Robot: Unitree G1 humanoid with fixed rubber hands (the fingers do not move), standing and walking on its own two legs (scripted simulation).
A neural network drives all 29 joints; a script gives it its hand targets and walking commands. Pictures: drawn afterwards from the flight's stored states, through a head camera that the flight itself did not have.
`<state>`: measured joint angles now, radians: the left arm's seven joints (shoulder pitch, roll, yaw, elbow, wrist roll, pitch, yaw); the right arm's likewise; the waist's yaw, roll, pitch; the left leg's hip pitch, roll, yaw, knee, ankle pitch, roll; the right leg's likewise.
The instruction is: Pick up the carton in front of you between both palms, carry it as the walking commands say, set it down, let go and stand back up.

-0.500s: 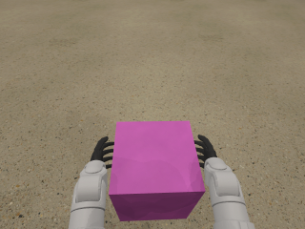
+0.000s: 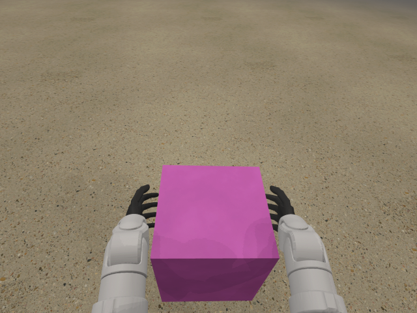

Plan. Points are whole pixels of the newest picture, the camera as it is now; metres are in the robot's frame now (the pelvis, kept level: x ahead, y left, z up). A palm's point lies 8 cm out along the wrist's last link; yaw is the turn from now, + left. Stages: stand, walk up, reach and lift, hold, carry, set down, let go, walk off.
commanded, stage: hold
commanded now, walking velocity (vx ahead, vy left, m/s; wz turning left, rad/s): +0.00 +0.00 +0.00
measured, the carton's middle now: (209, 236) +0.30 +0.00 -0.03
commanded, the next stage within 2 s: set down in 0.10 s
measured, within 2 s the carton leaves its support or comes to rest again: neither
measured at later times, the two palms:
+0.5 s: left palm (141, 212) +0.34 +0.16 -0.01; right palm (270, 210) +0.35 -0.14 +0.00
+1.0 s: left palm (150, 239) +0.39 +0.16 -0.20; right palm (251, 233) +0.40 -0.14 -0.19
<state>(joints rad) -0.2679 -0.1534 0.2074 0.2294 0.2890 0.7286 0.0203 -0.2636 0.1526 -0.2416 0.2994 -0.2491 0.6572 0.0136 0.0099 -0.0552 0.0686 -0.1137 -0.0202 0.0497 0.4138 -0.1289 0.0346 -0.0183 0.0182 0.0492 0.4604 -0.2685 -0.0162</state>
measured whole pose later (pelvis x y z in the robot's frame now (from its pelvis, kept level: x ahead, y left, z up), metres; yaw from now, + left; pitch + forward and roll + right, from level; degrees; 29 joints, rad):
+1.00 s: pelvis -0.03 -0.03 -0.13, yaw +0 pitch +34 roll -1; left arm -0.76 -0.07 0.48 0.55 0.28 0.23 -0.03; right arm -0.76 0.14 -0.45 0.57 -0.21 0.20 -0.05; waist 0.03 -0.05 -0.07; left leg -1.44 0.02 -0.02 1.15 -0.30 0.00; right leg -1.34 0.08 -0.02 1.23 -0.48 -0.04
